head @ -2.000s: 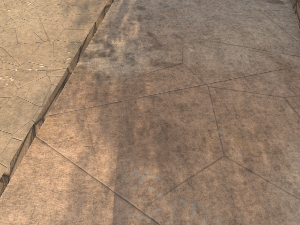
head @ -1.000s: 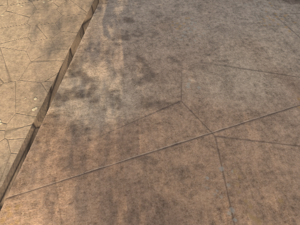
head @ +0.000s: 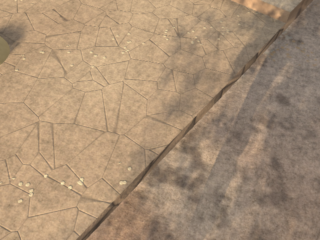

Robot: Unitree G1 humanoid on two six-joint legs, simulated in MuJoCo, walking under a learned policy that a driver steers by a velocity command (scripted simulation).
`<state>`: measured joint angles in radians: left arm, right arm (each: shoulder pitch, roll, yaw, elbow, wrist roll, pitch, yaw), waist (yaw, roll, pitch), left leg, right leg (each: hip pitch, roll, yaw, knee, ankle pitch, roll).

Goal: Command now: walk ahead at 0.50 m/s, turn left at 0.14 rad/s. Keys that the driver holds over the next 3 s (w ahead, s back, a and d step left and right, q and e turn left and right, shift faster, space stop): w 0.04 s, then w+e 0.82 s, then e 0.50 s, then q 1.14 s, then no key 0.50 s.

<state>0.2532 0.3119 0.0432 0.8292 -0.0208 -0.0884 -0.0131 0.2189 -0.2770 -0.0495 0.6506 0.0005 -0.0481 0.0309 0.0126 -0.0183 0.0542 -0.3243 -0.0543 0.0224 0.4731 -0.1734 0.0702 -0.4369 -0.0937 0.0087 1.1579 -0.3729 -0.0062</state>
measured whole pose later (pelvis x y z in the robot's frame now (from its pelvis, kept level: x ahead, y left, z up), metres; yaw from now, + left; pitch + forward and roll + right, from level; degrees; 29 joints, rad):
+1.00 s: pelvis +0.55 -0.09 +0.00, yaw -30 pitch +2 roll +1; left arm 0.29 0.32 0.08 0.69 -0.02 0.00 0.02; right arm 0.17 -0.27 -0.06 0.72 -0.02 -0.09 0.00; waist 0.01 -0.05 0.04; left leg -0.31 -0.02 0.04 0.45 -0.17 0.02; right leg -0.48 0.01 0.08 1.19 -0.44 0.03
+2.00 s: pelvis +0.67 -0.19 +0.00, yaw -30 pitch +2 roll -1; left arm 0.19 0.26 0.09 0.68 0.01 0.00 0.03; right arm 0.14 -0.33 -0.10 0.74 0.02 0.05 -0.02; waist 0.00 0.03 0.05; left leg -0.50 -0.01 -0.05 1.06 -0.50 -0.07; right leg -0.24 0.00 -0.09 0.49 -0.28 -0.03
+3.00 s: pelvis +0.68 -0.17 +0.00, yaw -6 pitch -1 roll -1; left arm 0.16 0.21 0.03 0.73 0.01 -0.02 -0.01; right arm 0.21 -0.26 -0.06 0.74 -0.01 0.04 -0.01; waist 0.00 0.00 0.04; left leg -0.19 0.00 -0.08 0.51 -0.30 -0.03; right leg -0.22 0.01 0.02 0.50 -0.27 0.01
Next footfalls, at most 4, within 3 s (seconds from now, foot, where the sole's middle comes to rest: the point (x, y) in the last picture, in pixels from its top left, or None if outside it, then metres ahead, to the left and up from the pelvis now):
0.34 right None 0.35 -0.14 -0.77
0.84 left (173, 187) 0.68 -0.03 -0.77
1.30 right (234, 197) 0.64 -0.30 -0.77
1.64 left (190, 165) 0.79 -0.12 -0.77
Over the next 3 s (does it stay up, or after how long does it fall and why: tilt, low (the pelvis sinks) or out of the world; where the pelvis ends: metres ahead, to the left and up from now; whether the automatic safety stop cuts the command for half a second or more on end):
stays up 0.68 -0.17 0.00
